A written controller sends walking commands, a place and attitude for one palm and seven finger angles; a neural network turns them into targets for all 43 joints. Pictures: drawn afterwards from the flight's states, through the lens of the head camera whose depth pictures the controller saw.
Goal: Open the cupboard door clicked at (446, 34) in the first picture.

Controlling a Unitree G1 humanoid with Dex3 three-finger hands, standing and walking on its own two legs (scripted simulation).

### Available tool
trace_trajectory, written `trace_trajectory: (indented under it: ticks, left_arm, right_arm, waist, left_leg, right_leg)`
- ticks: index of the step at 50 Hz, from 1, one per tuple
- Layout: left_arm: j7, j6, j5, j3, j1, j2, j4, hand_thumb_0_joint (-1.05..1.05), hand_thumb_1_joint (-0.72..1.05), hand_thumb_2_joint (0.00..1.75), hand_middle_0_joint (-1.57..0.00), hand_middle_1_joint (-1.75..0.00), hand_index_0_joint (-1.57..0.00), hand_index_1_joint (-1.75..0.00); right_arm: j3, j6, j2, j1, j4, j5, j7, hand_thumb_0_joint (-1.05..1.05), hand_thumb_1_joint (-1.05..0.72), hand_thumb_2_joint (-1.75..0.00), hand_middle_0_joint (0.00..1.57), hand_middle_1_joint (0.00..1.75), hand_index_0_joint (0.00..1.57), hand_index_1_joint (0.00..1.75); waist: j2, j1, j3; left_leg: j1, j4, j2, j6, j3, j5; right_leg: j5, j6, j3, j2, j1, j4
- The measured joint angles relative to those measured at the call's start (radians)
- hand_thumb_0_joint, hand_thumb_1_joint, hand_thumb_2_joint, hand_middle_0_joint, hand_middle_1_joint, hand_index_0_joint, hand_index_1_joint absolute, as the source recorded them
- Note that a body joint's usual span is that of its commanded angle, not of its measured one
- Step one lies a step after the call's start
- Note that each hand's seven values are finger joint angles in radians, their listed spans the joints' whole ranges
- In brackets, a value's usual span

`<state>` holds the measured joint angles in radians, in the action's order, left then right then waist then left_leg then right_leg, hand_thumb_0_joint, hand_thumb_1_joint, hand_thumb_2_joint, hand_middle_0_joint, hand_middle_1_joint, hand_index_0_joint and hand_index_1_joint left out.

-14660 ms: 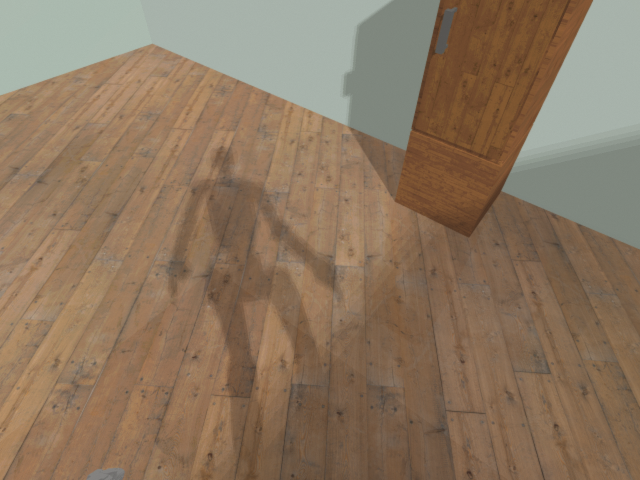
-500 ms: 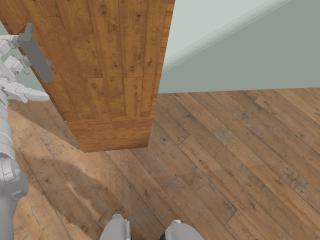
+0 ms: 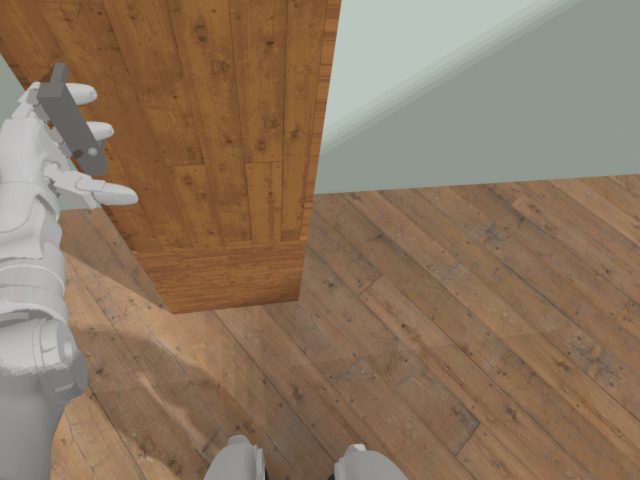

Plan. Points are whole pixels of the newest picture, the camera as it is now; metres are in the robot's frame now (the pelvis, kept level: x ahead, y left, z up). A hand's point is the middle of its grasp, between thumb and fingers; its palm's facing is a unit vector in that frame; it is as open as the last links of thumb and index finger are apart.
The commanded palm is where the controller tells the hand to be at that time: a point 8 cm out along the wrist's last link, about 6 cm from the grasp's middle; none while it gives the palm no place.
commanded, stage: slide the fingers in behind the handle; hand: left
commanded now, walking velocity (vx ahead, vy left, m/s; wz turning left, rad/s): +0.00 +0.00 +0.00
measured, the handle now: (79, 121) +0.54 +0.27 +0.09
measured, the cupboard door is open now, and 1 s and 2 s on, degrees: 0 0 35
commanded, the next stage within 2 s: close the thumb around the handle in 0.28 s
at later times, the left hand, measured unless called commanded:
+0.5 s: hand (85, 155) +0.48 +0.25 +0.10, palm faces +0.10 -1.00 +0.00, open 13.7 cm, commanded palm +0.46 +0.29 +0.09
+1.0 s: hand (93, 150) +0.49 +0.25 +0.09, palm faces +0.10 -0.99 +0.00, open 5.7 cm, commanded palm +0.46 +0.28 +0.09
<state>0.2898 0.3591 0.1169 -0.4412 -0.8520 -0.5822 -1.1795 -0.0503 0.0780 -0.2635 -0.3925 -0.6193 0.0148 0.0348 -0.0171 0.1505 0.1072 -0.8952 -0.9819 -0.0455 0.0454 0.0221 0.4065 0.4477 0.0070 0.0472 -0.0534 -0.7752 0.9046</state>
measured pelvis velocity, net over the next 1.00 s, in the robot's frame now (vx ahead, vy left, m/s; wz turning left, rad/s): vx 0.00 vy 0.00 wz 0.00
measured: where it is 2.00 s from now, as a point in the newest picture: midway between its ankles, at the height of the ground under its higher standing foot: outside the picture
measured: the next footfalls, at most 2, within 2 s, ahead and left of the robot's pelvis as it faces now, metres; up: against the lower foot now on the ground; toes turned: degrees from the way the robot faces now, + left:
none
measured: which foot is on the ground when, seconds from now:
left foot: down 0.00-1.00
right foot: down 0.00-1.00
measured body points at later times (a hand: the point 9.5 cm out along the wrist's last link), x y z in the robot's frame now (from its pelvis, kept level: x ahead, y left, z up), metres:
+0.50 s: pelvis +0.00 -0.01 +0.00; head +0.10 +0.03 +0.44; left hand +0.47 +0.30 +0.10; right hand +0.02 -0.28 -0.10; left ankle +0.03 +0.09 -0.68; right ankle -0.01 -0.12 -0.68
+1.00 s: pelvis +0.00 +0.00 +0.00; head +0.11 +0.03 +0.44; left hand +0.48 +0.30 +0.10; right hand +0.01 -0.27 -0.11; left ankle +0.03 +0.09 -0.68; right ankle -0.01 -0.12 -0.68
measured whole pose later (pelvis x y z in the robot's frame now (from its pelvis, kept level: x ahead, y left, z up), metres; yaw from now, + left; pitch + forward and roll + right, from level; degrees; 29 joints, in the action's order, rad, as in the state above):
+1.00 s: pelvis +0.00 +0.00 +0.00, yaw +0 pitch +19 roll -4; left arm 0.29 0.36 0.13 -0.43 -0.86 -0.59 -1.18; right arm -0.04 0.07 -0.27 -0.40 -0.63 0.01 0.04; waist -0.02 0.15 0.11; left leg -0.91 -0.99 -0.05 0.04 0.02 0.41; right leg 0.45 0.01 0.05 -0.06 -0.79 0.91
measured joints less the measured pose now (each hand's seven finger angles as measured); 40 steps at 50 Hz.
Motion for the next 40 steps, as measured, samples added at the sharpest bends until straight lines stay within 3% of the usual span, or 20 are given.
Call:
trace_trajectory:
  ticks: [24,30,40]
  left_arm:
    - [0.031,0.005,0.024,0.000,0.029,-0.011,0.018,-0.01,-0.47,0.31,-0.29,-1.21,-0.30,-1.20]
    - [0.027,0.005,0.020,0.006,0.017,-0.012,0.007,-0.01,-0.29,0.39,-0.30,-1.22,-0.31,-1.22]
    - [0.011,0.008,0.015,0.011,-0.001,-0.006,-0.001,0.00,0.21,0.60,-0.34,-1.28,-0.35,-1.27]
  right_arm:
    - [0.010,0.004,-0.011,0.000,-0.006,0.007,0.006,0.01,-0.90,-0.90,0.20,0.30,0.20,0.30]
    - [0.007,0.000,-0.009,0.008,-0.003,0.006,0.007,0.01,-0.90,-0.90,0.20,0.30,0.20,0.30]
    - [0.005,-0.006,-0.006,0.005,-0.007,0.002,0.005,0.01,-0.90,-0.90,0.20,0.30,0.20,0.30]
  waist:
    - [0.003,-0.006,0.004]
    - [0.002,-0.007,0.003]
    - [0.000,-0.006,0.000]
  left_leg:
    - [0.010,0.004,-0.005,-0.008,-0.007,-0.001]
    - [0.005,0.002,-0.002,-0.007,-0.007,-0.002]
    - [-0.007,-0.003,0.000,-0.005,-0.007,-0.002]
  right_leg:
    - [-0.001,0.008,0.005,-0.006,0.011,-0.005]
    - [0.000,0.007,0.006,-0.004,0.006,-0.001]
    - [0.001,0.005,0.005,-0.002,-0.007,0.005]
